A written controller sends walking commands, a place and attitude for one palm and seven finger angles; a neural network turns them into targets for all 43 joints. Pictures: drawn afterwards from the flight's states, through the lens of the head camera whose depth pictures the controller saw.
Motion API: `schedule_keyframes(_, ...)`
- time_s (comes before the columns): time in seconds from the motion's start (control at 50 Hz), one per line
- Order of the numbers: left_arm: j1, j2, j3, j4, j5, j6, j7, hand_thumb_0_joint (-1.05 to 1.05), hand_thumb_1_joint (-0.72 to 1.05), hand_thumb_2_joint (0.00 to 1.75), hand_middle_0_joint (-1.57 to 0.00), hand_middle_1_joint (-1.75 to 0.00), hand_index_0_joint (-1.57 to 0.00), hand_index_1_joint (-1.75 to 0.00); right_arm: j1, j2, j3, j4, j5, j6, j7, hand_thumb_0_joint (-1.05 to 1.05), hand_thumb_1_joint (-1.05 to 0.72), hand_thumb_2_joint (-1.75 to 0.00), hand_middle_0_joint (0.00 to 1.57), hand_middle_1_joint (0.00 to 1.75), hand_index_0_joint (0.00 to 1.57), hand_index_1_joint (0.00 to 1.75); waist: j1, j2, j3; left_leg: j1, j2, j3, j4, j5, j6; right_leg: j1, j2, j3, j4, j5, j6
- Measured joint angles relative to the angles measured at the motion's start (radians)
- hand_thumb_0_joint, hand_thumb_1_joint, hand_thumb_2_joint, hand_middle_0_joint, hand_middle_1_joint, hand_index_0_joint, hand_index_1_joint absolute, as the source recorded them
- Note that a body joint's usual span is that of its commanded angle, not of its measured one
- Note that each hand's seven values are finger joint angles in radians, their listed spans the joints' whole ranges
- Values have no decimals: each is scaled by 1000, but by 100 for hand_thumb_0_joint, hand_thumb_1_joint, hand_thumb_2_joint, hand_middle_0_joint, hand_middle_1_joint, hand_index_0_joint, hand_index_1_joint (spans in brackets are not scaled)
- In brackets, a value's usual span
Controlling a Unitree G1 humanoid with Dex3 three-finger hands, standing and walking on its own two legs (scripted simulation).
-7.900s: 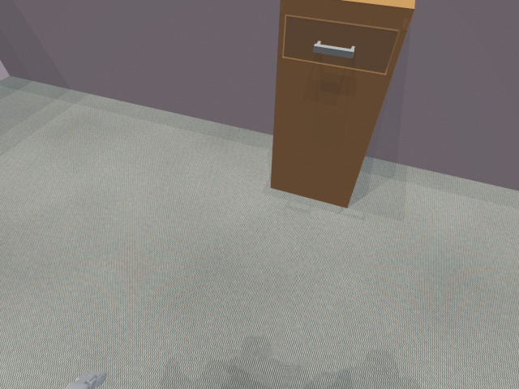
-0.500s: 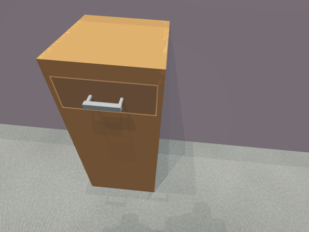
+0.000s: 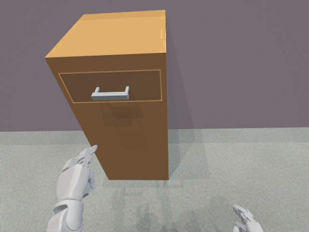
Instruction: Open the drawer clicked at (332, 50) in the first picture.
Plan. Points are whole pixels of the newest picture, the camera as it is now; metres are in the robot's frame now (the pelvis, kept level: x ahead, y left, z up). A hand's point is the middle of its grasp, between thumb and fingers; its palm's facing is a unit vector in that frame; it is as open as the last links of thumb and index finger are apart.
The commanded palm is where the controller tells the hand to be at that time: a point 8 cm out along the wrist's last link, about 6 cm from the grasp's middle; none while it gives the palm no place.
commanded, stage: raise the hand with hooked fingers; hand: left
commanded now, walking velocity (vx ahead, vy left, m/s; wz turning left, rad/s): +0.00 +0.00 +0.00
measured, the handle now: (111, 92) +0.59 +0.18 +0.04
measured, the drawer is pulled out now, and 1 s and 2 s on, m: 0.00 0.00 0.00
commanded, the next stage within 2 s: move the hooked fingers above the handle in 1.64 s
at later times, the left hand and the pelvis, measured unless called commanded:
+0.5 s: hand (78, 177) +0.26 +0.21 +0.03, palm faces +0.10 -0.14 -0.98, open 10.6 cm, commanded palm +0.22 +0.22 +0.08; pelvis +0.02 -0.02 -0.01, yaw +2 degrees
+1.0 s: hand (71, 136) +0.33 +0.22 +0.11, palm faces +0.09 -0.07 -0.99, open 13.3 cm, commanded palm +0.30 +0.22 +0.17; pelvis +0.06 -0.02 +0.01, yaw +3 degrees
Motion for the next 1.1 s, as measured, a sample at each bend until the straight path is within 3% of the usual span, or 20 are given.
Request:
schedule_keyframes(0.06, -7, -33, -8, 8, 200, -29, 34, 1, 73, 82, -20, -42, -21, -42, -52, 4, -8, -72, -10, 91, 39, 1, -90, -90, 20, 30, 20, 30, 25, -22, -22, -46, 14, 32, 32, -9, 1, -61, 20, 37, 36, 10, -4)
schedule_keyframes(0.12, 42, -49, -36, 12, 340, -38, 38, 0, 66, 79, -21, -46, -22, -46, -86, 3, -12, -129, -14, 184, 61, 1, -90, -90, 20, 30, 20, 30, 60, -59, -22, -76, 23, 44, 57, -18, -1, -97, 29, 47, 67, 3, -6)
schedule_keyframes(0.18, 97, -28, -51, 3, 434, -29, 54, 0, 59, 76, -23, -51, -23, -51, -107, -4, -23, -171, -25, 249, 63, 1, -90, -90, 20, 30, 20, 30, 100, -82, -5, -105, 31, 29, 94, -30, -3, -116, 38, 34, 91, -10, -15)
schedule_keyframes(0.24, 122, 35, -35, -30, 475, -27, 77, 0, 51, 73, -24, -55, -25, -55, -126, -8, -34, -187, -44, 279, 55, 1, -90, -90, 20, 30, 20, 30, 127, -83, -1, -144, 35, -6, 146, -50, -10, -133, 51, 13, 118, -29, -18)
schedule_keyframes(0.28, 101, 82, -9, -57, 475, -41, 94, 0, 46, 71, -25, -58, -26, -59, -142, -9, -35, -182, -53, 282, 46, 1, -90, -90, 20, 30, 20, 30, 134, -75, 2, -166, 32, -35, 185, -65, -15, -139, 57, -6, 141, -45, -20)
schedule_keyframes(0.34, 33, 120, 22, -92, 433, -52, 96, 0, 38, 68, -26, -63, -27, -63, -170, -6, -27, -165, -56, 273, 38, 1, -90, -90, 20, 30, 20, 30, 134, -48, 5, -179, 27, -70, 226, -86, -17, -131, 57, -35, 158, -61, -20)
schedule_keyframes(0.4, -40, 114, 25, -104, 389, -25, 66, 0, 31, 65, -27, -67, -27, -68, -189, 10, -10, -150, -46, 276, 33, 1, -90, -90, 20, 30, 20, 30, 123, -17, 5, -155, 25, -82, 217, -90, -17, -100, 55, -45, 141, -64, -14)
schedule_keyframes(0.48, -74, 88, 8, -105, 354, 34, -28, 0, 23, 61, -27, -73, -27, -73, -176, 45, 26, -143, -21, 301, 31, 1, -90, -90, 20, 30, 20, 30, 112, -7, -5, -84, 24, -63, 130, -70, -18, -45, 55, -21, 73, -46, -14)
schedule_keyframes(0.6, -24, 122, 18, -152, 358, 5, -125, 0, 9, 55, -27, -82, -28, -82, -121, 55, 54, -136, -20, 308, 34, 1, -90, -90, 20, 30, 21, 30, 103, -19, 15, 11, 30, -42, 17, -46, -25, 32, 62, 7, -18, -23, -20)
schedule_keyframes(0.74, -27, 174, 81, -208, 331, -47, -126, 0, -7, 48, -29, -93, -29, -93, -96, 1, 7, -87, -25, 310, 26, 1, -90, -90, 20, 30, 21, 30, 117, -2, 43, 59, 29, -59, -37, -39, -27, 90, 61, -6, -83, -16, -22)
schedule_keyframes(0.88, -123, 186, 95, -213, 294, -25, -178, 0, -23, 41, -30, -103, -30, -103, -124, -33, -28, -69, -12, 317, 25, 1, -90, -90, 20, 30, 20, 30, 117, 11, 40, 90, 17, -71, -83, -26, -26, 121, 51, -15, -120, -13, -19)
schedule_keyframes(1.1, -268, 256, 98, -193, 247, -2, -309, 0, -44, 32, -32, -117, -32, -117, -176, -19, -5, -95, 8, 348, 27, 1, -90, -90, 20, 30, 20, 30, 111, 9, 43, 154, 17, -82, -151, 1, -28, 189, 50, -23, -190, 12, -20)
